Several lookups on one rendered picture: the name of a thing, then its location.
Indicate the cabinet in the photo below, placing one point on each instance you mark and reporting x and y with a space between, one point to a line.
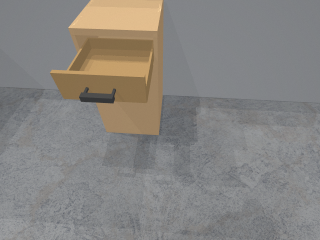
127 19

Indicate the drawer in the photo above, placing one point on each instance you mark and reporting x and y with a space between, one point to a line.
104 64

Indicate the handle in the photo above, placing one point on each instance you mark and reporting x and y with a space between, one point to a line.
97 97

